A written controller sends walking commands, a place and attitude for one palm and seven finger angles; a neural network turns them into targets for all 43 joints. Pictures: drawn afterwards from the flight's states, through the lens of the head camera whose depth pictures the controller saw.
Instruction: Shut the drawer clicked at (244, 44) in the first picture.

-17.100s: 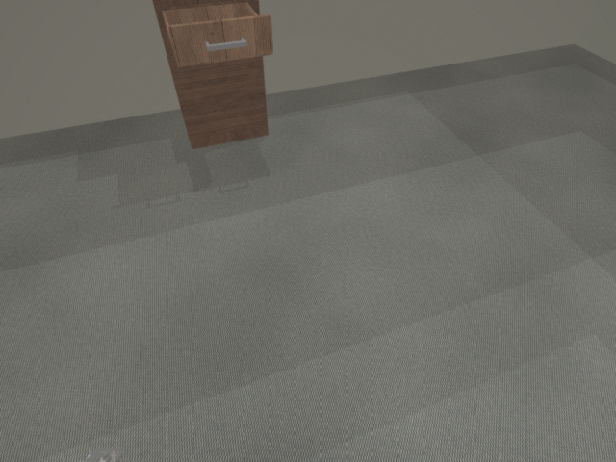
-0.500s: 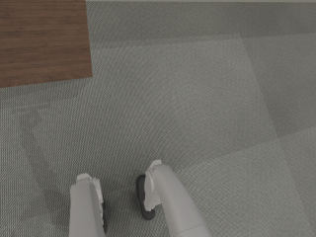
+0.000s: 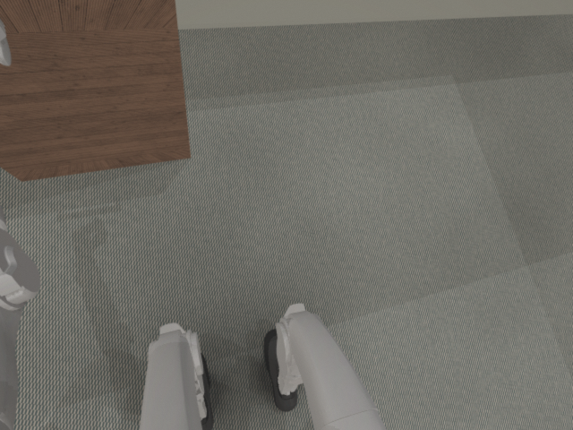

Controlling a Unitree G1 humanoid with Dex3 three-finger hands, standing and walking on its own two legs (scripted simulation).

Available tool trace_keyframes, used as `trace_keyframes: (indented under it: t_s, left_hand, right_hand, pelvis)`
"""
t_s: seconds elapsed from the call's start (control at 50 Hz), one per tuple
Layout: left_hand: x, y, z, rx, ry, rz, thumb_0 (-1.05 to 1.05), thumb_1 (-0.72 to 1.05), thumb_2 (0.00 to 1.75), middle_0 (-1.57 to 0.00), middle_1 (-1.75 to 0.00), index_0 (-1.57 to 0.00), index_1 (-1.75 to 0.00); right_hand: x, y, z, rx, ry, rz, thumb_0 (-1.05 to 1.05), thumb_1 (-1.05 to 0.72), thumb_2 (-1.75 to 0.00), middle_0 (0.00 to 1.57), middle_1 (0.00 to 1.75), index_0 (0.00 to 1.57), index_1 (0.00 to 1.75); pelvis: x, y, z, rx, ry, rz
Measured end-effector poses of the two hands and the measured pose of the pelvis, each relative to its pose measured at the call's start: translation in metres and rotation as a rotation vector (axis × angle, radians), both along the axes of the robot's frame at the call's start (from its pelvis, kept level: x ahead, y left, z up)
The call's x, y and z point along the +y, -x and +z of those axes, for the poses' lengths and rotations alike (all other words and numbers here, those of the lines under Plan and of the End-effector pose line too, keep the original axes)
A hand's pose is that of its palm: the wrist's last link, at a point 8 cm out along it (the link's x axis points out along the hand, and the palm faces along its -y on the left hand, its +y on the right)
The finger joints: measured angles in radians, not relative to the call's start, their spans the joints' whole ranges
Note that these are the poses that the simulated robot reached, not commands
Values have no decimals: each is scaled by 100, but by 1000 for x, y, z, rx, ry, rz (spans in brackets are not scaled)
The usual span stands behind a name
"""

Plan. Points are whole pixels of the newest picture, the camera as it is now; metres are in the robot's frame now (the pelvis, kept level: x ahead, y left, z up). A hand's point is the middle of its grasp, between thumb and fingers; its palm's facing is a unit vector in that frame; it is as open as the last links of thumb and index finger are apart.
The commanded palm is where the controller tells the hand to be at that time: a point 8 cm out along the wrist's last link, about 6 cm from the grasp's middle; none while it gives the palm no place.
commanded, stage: pull the fist back off the drawer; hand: left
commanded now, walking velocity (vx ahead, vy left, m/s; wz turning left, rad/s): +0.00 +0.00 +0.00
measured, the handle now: out of the picture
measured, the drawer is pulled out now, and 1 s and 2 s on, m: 0.00 0.00 0.00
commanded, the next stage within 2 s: draw the hand back to the body in 0.08 s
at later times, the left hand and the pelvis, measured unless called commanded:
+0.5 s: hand out of the picture +0.47 +0.26 +0.11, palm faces +0.18 -0.98 -0.03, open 3.3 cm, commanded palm +0.43 +0.29 +0.13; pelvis +0.05 +0.00 +0.08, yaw +3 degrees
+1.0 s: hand out of the picture +0.33 +0.26 +0.22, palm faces +0.37 -0.88 -0.30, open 3.3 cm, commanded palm +0.28 +0.29 +0.25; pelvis +0.07 +0.00 +0.15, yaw +6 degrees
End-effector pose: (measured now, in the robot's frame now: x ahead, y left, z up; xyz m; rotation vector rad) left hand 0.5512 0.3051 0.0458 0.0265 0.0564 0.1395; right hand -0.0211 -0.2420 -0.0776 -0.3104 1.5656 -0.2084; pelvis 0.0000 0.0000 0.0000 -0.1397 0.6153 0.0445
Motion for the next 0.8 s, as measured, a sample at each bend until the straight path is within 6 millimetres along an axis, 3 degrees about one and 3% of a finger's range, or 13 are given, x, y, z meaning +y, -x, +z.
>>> trace_keyframes:
  t_s: [0.28, 0.5, 0.7, 0.8]
  left_hand:
    - [1, 17, 11, -44, -14, 4, 1, 90, 90, -140, -160, -140, -160]
    - [2, 111, 68, -2, -4, 38, 1, 90, 90, -140, -160, -140, -160]
    - [-4, 168, 120, -47, -7, 0, 1, 90, 90, -140, -160, -140, -160]
    - [-11, 202, 141, 67, -168, 81, 1, 90, 90, -140, -160, -140, -160]
  right_hand:
    - [-13, -65, 4, -86, -8, 41, 0, -90, -90, 21, 30, 20, 30]
    - [0, -144, 53, -318, -88, 87, 0, -90, -90, 21, 30, 20, 30]
    - [0, -214, 96, -571, -88, 161, 1, -90, -90, 21, 30, 20, 30]
    - [8, -236, 117, -651, -100, 141, 1, -91, -90, 20, 30, 20, 30]
  pelvis:
    - [0, -24, 17, -24, -20, 8]
    - [-1, -47, 78, -162, -62, 25]
    - [-1, -56, 106, -314, -90, 54]
    - [0, -60, 124, -397, -117, 44]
